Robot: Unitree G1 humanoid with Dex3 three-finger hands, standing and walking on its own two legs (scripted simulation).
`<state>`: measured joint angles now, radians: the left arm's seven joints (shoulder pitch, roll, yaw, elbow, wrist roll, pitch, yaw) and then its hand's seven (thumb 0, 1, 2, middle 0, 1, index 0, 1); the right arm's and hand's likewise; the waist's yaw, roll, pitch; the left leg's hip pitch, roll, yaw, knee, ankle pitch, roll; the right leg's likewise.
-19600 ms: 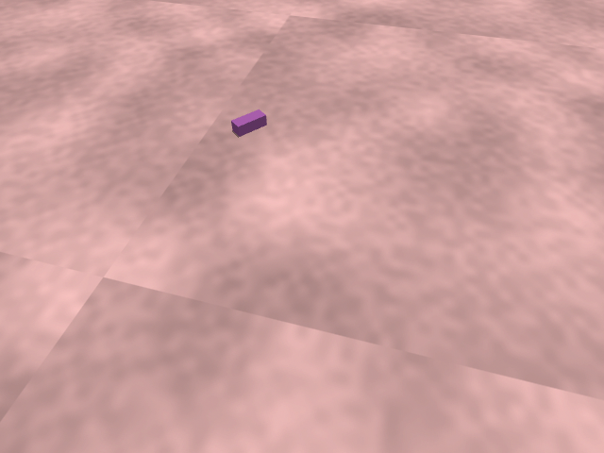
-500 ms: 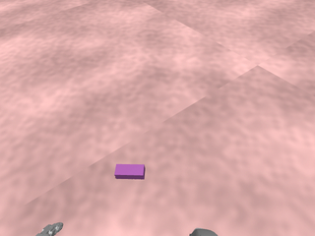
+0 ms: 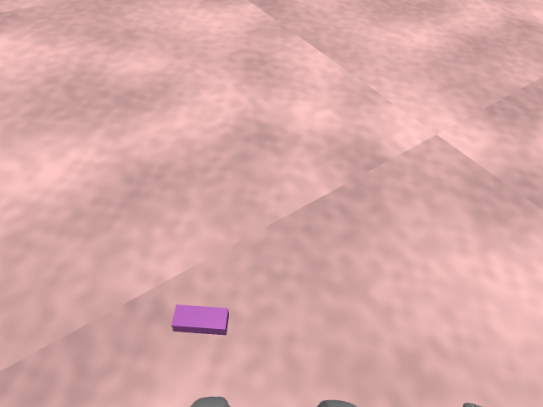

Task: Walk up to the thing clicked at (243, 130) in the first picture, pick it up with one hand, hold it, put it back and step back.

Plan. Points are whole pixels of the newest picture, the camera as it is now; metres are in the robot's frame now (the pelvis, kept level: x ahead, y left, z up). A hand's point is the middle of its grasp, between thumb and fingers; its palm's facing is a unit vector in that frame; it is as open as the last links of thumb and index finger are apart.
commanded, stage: walk up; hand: left
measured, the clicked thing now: (201, 319) +0.47 +0.24 -0.73
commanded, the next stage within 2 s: stand in 1.28 s
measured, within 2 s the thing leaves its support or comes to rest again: neither
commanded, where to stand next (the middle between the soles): +0.08 +0.00 m, yaw +0 degrees
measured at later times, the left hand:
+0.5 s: hand out of the picture +0.13 +0.25 -0.13, palm faces +0.01 -0.93 -0.36, open 7.4 cm
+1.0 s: hand out of the picture +0.11 +0.25 -0.14, palm faces +0.02 -0.94 -0.33, open 7.4 cm
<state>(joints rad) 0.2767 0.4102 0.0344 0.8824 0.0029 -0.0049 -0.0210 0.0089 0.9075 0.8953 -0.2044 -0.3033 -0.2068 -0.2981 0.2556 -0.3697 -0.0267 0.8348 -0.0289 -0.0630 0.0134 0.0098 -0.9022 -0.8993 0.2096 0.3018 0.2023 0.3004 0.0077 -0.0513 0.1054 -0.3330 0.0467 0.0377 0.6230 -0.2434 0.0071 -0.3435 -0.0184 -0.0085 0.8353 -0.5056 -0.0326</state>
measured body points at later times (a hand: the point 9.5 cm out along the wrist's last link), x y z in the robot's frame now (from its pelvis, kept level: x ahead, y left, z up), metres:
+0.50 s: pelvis +0.04 -0.01 +0.01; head +0.05 -0.02 +0.46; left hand +0.13 +0.30 -0.11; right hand +0.13 -0.31 -0.12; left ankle +0.06 +0.13 -0.72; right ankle +0.04 -0.14 -0.72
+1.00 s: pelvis +0.04 -0.01 +0.02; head +0.05 +0.00 +0.47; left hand +0.11 +0.30 -0.11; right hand +0.13 -0.31 -0.11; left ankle +0.06 +0.13 -0.72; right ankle +0.04 -0.14 -0.72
